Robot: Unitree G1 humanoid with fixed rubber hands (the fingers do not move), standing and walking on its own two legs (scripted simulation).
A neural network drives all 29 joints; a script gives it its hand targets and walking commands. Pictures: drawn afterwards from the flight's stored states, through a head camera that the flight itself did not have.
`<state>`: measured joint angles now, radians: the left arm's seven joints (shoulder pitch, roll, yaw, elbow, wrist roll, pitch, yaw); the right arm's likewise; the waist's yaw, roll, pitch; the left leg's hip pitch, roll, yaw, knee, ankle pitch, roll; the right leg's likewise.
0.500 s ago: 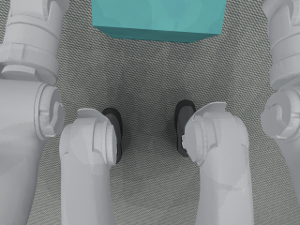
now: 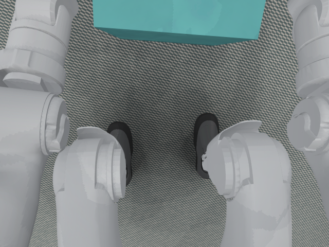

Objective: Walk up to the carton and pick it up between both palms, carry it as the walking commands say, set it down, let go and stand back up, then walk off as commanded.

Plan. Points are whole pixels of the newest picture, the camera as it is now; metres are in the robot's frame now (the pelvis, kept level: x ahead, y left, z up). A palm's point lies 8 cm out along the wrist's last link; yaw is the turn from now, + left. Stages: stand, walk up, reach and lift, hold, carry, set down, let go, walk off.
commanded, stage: reach and lift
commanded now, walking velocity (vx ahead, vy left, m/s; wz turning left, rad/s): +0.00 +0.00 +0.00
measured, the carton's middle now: out of the picture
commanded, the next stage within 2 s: none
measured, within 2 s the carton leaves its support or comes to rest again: leaves its support in 1.30 s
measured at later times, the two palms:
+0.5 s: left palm out of the picture +0.58 +0.13 -0.19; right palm out of the picture +0.56 -0.20 -0.18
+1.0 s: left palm out of the picture +0.58 +0.13 -0.19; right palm out of the picture +0.56 -0.20 -0.18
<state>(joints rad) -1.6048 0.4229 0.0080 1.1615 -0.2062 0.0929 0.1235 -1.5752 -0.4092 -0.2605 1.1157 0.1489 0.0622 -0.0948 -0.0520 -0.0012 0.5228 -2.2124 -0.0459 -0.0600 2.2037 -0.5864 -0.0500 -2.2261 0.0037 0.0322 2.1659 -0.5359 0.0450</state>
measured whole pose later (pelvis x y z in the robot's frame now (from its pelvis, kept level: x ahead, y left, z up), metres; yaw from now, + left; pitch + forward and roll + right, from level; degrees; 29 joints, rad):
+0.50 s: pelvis +0.00 +0.00 +0.00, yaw +0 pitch +34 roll -1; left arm -1.65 0.39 -0.03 1.18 -0.23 0.09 0.10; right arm -1.58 -0.37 -0.17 1.12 0.18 0.07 -0.08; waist -0.05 0.00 0.52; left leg -2.21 -0.05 -0.06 2.20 -0.58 -0.05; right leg -2.23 0.00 0.03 2.17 -0.53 0.05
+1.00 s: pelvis +0.00 +0.00 -0.01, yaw +0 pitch +33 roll -1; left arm -1.64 0.38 0.06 1.15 -0.19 0.15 0.08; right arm -1.58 -0.37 -0.17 1.12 0.18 0.10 -0.07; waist -0.06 0.00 0.52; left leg -2.21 -0.05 -0.06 2.22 -0.58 -0.05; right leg -2.23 0.00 0.03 2.18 -0.53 0.04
